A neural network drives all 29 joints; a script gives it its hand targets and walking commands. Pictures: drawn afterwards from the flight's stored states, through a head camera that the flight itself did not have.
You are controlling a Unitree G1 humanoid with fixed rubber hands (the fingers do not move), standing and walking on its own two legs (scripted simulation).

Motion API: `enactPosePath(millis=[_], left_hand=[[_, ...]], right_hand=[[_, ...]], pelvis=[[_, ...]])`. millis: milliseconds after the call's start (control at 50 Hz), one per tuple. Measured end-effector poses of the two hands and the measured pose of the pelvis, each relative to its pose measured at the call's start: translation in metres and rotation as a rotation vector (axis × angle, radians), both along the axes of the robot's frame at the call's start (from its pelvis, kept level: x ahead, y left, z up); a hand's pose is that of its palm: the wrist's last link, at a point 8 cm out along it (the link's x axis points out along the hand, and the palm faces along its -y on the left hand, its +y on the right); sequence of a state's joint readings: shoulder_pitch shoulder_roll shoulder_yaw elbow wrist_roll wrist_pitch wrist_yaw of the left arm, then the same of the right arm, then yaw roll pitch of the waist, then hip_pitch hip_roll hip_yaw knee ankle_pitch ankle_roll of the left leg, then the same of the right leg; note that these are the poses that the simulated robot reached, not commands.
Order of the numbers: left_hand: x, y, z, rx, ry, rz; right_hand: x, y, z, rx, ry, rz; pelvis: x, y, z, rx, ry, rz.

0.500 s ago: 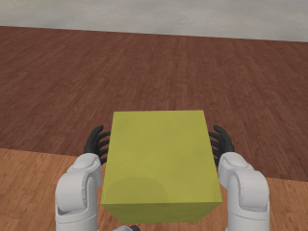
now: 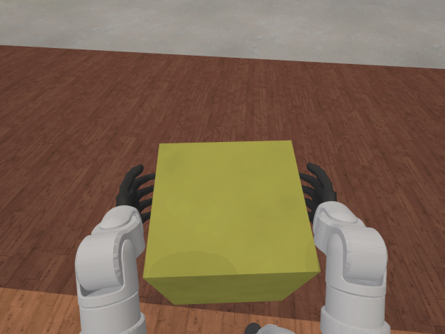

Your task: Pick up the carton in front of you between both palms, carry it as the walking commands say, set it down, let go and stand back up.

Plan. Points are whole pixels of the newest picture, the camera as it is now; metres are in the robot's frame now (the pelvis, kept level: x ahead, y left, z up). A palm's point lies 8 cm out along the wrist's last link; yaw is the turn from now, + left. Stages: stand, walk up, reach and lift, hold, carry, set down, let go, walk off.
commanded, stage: carry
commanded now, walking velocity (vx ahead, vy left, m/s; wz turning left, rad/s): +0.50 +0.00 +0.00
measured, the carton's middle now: (227, 230) +0.28 +0.00 +0.04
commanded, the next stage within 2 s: none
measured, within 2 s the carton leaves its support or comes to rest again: neither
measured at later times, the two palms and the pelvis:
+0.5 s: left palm (161, 75) +0.68 +0.15 +0.11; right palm (279, 72) +0.68 -0.15 +0.11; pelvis +0.32 +0.00 -0.02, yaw -1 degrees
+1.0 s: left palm (183, 34) +1.02 +0.12 +0.06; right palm (269, 35) +1.02 -0.18 +0.06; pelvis +0.65 -0.02 -0.07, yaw +0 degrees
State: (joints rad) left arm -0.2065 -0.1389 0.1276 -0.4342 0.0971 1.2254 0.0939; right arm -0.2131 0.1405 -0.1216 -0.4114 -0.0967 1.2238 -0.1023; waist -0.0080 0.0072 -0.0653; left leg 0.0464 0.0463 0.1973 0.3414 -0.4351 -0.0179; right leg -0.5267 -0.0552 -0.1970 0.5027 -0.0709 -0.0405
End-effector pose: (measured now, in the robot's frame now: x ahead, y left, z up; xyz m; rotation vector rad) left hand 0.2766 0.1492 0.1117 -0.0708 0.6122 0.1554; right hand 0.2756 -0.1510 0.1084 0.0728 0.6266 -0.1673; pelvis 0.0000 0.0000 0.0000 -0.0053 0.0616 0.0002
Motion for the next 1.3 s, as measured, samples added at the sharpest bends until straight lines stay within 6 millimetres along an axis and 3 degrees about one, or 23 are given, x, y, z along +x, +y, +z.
enactPosePath(millis=[60,160,260,400,540,660,780,840,900,940,980,1120,1300], left_hand=[[0.052,-0.01,-0.005,0.023,0.0,0.017],[0.119,-0.015,-0.012,0.052,0.111,0.034],[0.195,-0.015,-0.002,0.064,0.116,0.032],[0.318,-0.011,0.012,0.06,0.072,-0.002],[0.437,0.0,-0.02,0.023,0.096,-0.055],[0.508,-0.006,-0.046,0.024,0.212,-0.092],[0.586,-0.017,-0.043,-0.001,0.134,-0.082],[0.628,-0.023,-0.037,-0.007,0.069,-0.066],[0.674,-0.03,-0.033,0.006,0.006,-0.051],[0.704,-0.033,-0.035,0.031,-0.027,-0.036],[0.731,-0.033,-0.042,0.067,-0.011,-0.033],[0.791,-0.022,-0.077,0.054,0.171,0.018],[0.901,-0.013,-0.077,0.031,0.099,0.044]], right_hand=[[0.058,-0.01,-0.01,0.002,0.0,0.033],[0.138,-0.014,-0.016,-0.013,0.107,0.085],[0.217,-0.013,-0.004,-0.036,0.111,0.101],[0.331,-0.01,0.013,-0.056,0.067,0.079],[0.433,0.0,-0.01,-0.091,0.097,0.026],[0.488,-0.005,-0.042,-0.062,0.214,-0.021],[0.563,-0.016,-0.039,-0.033,0.134,-0.06],[0.609,-0.022,-0.032,-0.022,0.067,-0.059],[0.661,-0.03,-0.031,-0.016,0.005,-0.039],[0.699,-0.033,-0.036,-0.017,-0.03,-0.007],[0.731,-0.034,-0.046,-0.017,-0.013,0.021],[0.81,-0.022,-0.077,-0.047,0.165,0.097],[0.919,-0.013,-0.08,-0.023,0.095,0.083]], pelvis=[[0.042,-0.012,-0.011,-0.01,-0.009,0.018],[0.092,-0.025,0.002,0.01,0.005,0.026],[0.144,-0.029,0.012,0.02,0.018,0.017],[0.235,-0.02,0.007,0.008,0.036,0.002],[0.343,0.0,-0.021,-0.002,0.012,-0.017],[0.413,0.011,-0.008,-0.023,0.04,-0.024],[0.486,0.008,-0.006,-0.022,0.06,-0.018],[0.531,0.0,-0.015,-0.005,0.058,-0.015],[0.582,-0.01,-0.035,0.022,0.04,-0.004],[0.618,-0.017,-0.056,0.039,0.022,0.005],[0.642,-0.02,-0.064,0.014,0.019,-0.004],[0.718,-0.037,-0.059,0.036,0.033,0.004],[0.825,-0.034,-0.064,0.026,0.048,-0.002]])
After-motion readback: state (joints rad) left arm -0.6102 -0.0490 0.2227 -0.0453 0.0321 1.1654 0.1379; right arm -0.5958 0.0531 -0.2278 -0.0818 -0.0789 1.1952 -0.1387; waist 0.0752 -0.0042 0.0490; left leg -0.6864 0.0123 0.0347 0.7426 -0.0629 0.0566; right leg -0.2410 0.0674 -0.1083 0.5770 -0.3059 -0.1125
